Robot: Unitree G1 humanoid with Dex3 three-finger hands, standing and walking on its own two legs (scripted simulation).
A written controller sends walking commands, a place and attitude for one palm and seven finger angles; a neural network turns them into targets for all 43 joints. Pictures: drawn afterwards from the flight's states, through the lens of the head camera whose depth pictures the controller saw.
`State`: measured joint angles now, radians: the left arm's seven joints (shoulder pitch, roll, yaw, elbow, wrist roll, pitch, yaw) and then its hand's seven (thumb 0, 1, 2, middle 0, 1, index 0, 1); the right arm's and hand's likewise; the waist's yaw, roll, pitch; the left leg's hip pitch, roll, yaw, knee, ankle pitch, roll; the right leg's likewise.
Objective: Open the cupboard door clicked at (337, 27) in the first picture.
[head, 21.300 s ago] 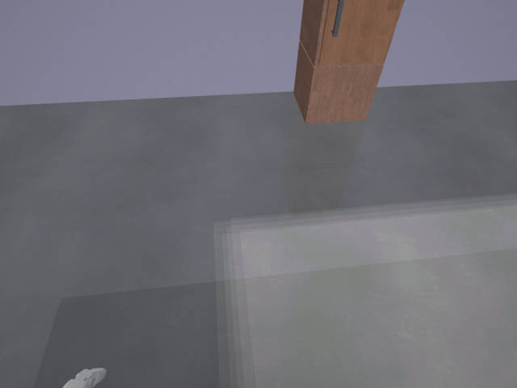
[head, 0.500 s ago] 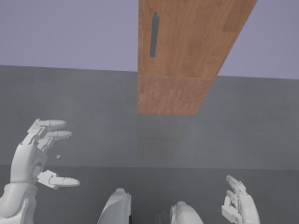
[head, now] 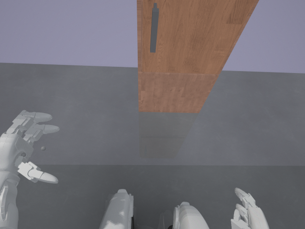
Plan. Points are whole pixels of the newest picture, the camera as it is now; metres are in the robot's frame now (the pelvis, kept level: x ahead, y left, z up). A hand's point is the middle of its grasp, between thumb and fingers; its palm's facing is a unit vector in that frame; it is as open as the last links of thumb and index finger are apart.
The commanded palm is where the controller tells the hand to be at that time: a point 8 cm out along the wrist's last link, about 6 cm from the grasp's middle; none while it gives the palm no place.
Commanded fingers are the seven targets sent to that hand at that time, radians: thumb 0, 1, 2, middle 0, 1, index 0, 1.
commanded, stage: raise the hand with hooked fingers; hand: left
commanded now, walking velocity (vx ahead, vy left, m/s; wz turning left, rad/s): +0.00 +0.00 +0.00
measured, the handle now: (153, 29) +0.78 +0.05 +0.02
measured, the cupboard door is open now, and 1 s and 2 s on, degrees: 0 0 0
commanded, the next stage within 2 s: move the hooked fingers beside the handle in 0.34 s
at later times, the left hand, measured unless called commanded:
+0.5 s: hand (47, 148) +0.29 +0.26 +0.04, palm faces +0.06 -1.00 -0.06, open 13.9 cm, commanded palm +0.28 +0.31 +0.04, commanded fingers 0.00 -0.50 0.30 -0.30 -1.20 -0.30 -1.20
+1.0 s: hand (85, 100) +0.43 +0.21 +0.03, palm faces +0.04 -1.00 -0.04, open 14.0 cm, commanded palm +0.42 +0.25 +0.03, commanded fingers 0.00 -0.50 0.30 -0.30 -1.20 -0.30 -1.20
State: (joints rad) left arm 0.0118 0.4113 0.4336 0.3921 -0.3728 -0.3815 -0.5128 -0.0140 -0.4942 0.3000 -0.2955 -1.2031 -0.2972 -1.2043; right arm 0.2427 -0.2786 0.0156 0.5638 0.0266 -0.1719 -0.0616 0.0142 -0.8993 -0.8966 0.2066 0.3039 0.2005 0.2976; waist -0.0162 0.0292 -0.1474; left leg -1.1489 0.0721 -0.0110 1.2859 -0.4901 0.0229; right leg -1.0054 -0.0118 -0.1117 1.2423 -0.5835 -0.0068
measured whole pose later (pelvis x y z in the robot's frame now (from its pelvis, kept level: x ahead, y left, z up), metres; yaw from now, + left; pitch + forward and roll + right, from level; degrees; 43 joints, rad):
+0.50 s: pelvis +0.00 -0.01 +0.00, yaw +0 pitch +20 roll -4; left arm 0.01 0.38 0.43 0.39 -0.37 -0.41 -0.48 -0.01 -0.50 0.30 -0.30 -1.20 -0.30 -1.20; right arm 0.23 -0.27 0.02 0.55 0.03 -0.17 -0.06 0.01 -0.90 -0.90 0.21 0.30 0.20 0.30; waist -0.01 0.03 -0.16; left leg -1.15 0.08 -0.01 1.30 -0.49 0.01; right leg -1.01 -0.01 -0.11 1.27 -0.60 -0.02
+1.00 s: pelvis +0.00 -0.01 -0.01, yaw -1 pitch +23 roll -3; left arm -0.49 0.40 0.37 0.76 -0.19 -0.40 -0.28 -0.01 -0.49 0.30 -0.30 -1.20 -0.30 -1.20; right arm 0.30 -0.26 0.02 0.63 0.00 -0.08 -0.03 0.01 -0.90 -0.90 0.21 0.30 0.20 0.30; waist -0.08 0.03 -0.16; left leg -1.22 0.08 0.01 1.31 -0.50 0.02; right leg -1.10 0.00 -0.09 1.28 -0.59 -0.01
